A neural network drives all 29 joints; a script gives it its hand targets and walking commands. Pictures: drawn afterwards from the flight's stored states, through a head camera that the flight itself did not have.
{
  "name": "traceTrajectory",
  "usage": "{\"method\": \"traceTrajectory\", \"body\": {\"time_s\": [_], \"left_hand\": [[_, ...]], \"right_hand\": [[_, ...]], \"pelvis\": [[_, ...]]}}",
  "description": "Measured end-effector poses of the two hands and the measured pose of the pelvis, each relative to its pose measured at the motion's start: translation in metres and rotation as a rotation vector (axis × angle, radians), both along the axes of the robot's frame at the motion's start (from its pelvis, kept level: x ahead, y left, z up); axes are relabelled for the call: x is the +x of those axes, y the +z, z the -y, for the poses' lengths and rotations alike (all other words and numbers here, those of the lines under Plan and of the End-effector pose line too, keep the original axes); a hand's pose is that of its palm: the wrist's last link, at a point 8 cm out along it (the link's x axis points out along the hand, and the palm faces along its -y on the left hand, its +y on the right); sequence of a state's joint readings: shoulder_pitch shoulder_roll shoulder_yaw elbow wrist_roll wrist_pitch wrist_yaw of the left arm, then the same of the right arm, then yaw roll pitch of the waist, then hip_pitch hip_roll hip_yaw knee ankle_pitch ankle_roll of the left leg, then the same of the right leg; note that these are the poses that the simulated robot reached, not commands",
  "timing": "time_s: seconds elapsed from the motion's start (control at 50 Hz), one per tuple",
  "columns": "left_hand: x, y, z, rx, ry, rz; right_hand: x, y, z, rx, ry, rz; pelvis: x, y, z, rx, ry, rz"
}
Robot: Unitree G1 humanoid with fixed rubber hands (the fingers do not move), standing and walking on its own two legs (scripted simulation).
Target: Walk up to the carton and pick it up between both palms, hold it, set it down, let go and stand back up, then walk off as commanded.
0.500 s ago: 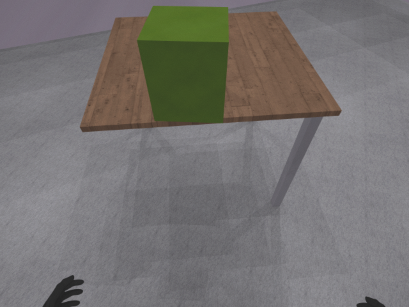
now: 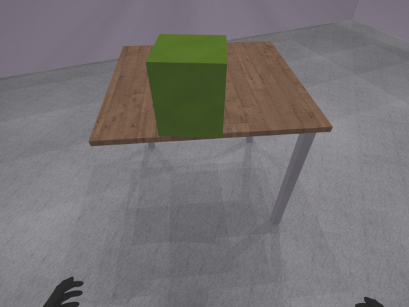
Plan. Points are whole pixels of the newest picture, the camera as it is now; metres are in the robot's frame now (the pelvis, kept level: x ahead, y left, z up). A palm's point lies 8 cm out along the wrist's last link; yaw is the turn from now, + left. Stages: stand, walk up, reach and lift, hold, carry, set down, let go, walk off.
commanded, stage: stand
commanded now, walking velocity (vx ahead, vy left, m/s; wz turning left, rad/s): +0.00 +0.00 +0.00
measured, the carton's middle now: (191, 86) +0.76 +0.04 +0.07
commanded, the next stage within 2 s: none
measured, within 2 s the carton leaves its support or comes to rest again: neither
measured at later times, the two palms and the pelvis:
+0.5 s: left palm out of the picture +0.15 +0.31 -0.06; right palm out of the picture +0.10 -0.31 -0.07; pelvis +0.00 +0.01 +0.00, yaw +0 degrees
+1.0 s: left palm out of the picture +0.13 +0.31 -0.06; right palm out of the picture +0.08 -0.31 -0.06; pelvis -0.01 +0.01 +0.01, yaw +0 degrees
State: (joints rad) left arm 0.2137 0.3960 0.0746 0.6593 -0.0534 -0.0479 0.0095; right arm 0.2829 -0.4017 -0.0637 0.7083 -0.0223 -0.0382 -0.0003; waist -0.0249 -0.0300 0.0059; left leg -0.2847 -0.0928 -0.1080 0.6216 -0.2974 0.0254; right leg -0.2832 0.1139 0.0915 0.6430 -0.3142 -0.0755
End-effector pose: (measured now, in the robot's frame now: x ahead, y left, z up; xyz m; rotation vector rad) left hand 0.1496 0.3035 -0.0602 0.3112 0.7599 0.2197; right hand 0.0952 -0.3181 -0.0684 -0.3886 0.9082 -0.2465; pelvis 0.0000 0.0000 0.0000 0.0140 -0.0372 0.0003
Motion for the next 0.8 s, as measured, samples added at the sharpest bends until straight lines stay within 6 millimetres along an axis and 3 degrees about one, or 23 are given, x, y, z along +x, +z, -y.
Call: {"method": "traceTrajectory", "body": {"time_s": [0.42, 0.8], "left_hand": [[0.002, -0.003, -0.006, -0.006, 0.003, -0.021], [-0.010, -0.003, -0.009, -0.009, 0.007, -0.023]], "right_hand": [[0.004, 0.002, -0.007, -0.001, 0.008, -0.015], [-0.006, 0.006, -0.010, -0.002, 0.012, -0.007]], "pelvis": [[0.005, 0.002, -0.006, -0.007, -0.001, -0.013], [-0.005, 0.004, -0.008, -0.012, -0.003, -0.007]]}}
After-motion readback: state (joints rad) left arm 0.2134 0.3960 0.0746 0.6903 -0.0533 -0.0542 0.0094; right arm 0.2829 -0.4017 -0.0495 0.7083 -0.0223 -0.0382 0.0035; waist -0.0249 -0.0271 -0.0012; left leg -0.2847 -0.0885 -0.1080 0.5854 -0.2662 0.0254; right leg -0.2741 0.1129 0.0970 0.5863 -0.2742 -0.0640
